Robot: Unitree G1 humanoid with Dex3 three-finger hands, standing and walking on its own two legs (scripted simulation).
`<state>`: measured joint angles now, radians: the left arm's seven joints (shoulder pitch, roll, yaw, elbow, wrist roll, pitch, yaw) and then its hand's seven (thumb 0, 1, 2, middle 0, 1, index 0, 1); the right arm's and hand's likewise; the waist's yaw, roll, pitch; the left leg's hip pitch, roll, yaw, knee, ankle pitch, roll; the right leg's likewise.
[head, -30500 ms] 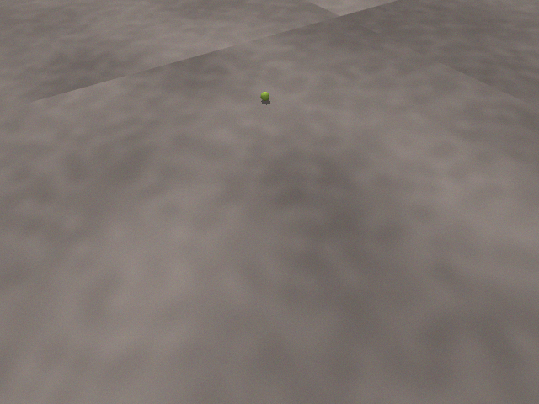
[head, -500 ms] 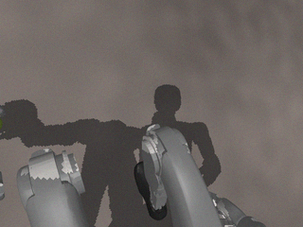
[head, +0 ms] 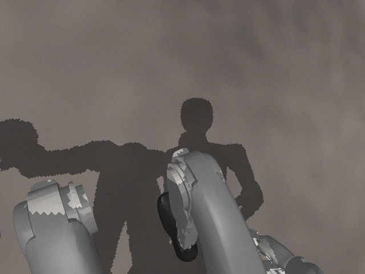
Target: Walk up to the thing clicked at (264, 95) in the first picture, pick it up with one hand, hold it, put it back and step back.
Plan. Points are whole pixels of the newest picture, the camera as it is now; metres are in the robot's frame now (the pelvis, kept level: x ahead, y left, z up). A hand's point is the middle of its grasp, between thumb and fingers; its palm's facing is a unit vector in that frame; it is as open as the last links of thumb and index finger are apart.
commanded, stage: open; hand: left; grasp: from above
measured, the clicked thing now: out of the picture +0.40 +0.34 -0.26
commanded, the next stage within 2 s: withdraw in 0.72 s
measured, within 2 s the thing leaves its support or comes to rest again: neither
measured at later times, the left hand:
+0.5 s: hand out of the picture +0.38 +0.34 -0.25, palm faces -0.42 -0.18 -0.89, open 13.8 cm
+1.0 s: hand out of the picture +0.40 +0.34 -0.24, palm faces -0.36 -0.17 -0.92, open 13.9 cm
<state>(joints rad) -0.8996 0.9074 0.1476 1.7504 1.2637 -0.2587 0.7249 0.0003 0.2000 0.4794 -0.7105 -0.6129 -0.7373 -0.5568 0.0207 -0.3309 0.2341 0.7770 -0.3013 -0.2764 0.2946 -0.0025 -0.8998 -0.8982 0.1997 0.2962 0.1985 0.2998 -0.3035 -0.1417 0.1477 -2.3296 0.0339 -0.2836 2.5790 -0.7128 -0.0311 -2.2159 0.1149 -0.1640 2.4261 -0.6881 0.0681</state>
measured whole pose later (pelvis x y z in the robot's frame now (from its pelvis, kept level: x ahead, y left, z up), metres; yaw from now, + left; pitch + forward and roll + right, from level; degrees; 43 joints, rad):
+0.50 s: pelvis +0.00 +0.00 +0.00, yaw +0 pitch +25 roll -14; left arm -0.90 0.93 0.13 1.73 1.25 -0.25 0.71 0.00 -0.45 0.93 -0.14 -0.95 -0.14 -0.95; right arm 0.02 -0.34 0.25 0.77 -0.30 -0.29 0.30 0.00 -0.89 -0.90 0.20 0.30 0.20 0.30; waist -0.30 -0.15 0.16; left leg -2.33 0.03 -0.29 2.58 -0.71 -0.03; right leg -2.20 0.11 -0.17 2.42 -0.69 0.07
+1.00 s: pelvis +0.00 +0.00 +0.00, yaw +0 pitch +25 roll -14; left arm -0.86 0.90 0.17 1.60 1.25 -0.24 0.69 0.00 -0.46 0.96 -0.08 -1.01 -0.10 -0.99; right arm 0.04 -0.34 0.23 0.76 -0.28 -0.30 0.31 0.00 -0.89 -0.90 0.20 0.30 0.20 0.30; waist -0.29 -0.14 0.15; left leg -2.33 0.03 -0.29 2.57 -0.71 -0.03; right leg -2.20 0.11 -0.17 2.41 -0.69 0.07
